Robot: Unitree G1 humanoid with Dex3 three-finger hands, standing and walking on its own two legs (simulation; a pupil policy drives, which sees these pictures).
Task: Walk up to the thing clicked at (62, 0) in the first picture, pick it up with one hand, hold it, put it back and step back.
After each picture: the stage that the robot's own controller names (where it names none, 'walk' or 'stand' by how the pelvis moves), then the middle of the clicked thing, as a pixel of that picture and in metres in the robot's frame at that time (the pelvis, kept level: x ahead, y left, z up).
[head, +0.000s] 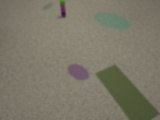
stand; (62, 8) +2.09 +0.23 -0.66
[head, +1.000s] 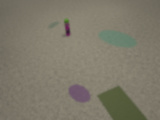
walk; (67, 27) +1.96 +0.34 -0.65
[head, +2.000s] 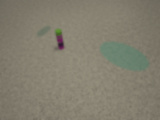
walk; (59, 39) +1.37 +0.32 -0.65
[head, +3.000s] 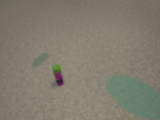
walk; (58, 75) +0.92 +0.28 -0.65
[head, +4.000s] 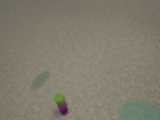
walk; (62, 105) +0.59 +0.23 -0.64
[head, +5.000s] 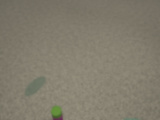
stand; (57, 117) +0.48 +0.17 -0.63
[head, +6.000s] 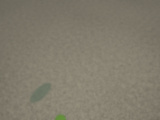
stand; out of the picture +0.45 +0.16 -0.65
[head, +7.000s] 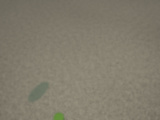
stand; out of the picture +0.46 +0.18 -0.66
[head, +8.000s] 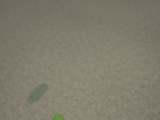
stand; out of the picture +0.46 +0.17 -0.66
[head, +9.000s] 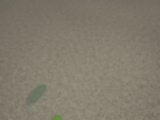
stand; out of the picture +0.45 +0.18 -0.66
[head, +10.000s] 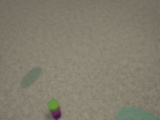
go down; (55, 110) +0.46 +0.18 -0.64
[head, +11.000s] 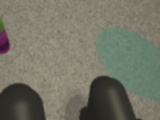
go down; out of the picture +0.50 +0.27 -0.23
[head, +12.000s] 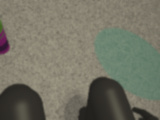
close in; out of the picture +0.50 +0.28 -0.24
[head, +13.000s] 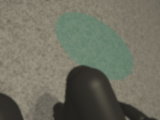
close in; out of the picture +0.47 +0.32 -0.16
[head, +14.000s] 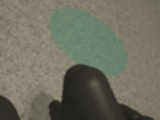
lift; out of the picture +0.45 +0.32 -0.16
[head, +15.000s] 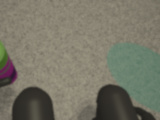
lift; out of the picture +0.36 +0.26 -0.03
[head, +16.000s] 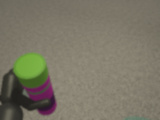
hold; (40, 89) +0.31 +0.13 +0.09
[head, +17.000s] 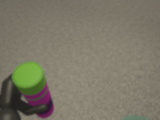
hold; (38, 95) +0.30 +0.15 +0.05
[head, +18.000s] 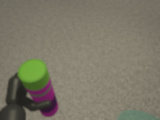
hold; (42, 92) +0.32 +0.14 +0.03
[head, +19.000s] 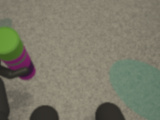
crouch; (17, 59) +0.42 +0.20 -0.03
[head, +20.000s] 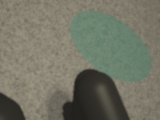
lower; out of the picture +0.45 +0.29 -0.15
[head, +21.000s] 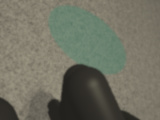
lower; out of the picture +0.45 +0.32 -0.17
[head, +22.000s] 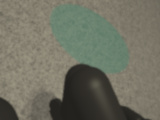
lower; out of the picture +0.45 +0.33 -0.16
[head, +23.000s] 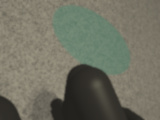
lower; out of the picture +0.44 +0.32 -0.17
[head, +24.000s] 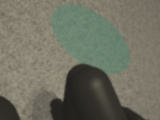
rest; out of the picture +0.44 +0.33 -0.17
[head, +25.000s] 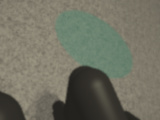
open; out of the picture +0.45 +0.30 -0.18
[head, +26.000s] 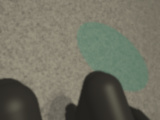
stand; out of the picture +0.46 +0.28 -0.19
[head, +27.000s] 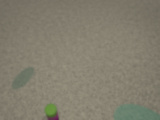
stand; (52, 116) +0.43 +0.17 -0.56
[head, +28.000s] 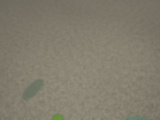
stand; out of the picture +0.43 +0.16 -0.60
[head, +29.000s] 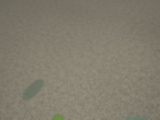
stand; out of the picture +0.43 +0.16 -0.60
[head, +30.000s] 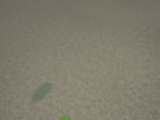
stand; out of the picture +0.46 +0.14 -0.65
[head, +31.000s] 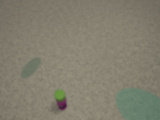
walk; (61, 100) +0.50 +0.14 -0.63
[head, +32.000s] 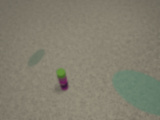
walk; (62, 80) +0.73 +0.20 -0.64
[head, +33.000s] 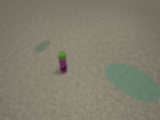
stand; (62, 62) +1.04 +0.17 -0.64
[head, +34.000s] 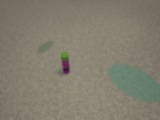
stand; (65, 63) +1.04 +0.16 -0.66
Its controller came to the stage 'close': yes
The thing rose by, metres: 0.68
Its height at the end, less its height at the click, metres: +0.00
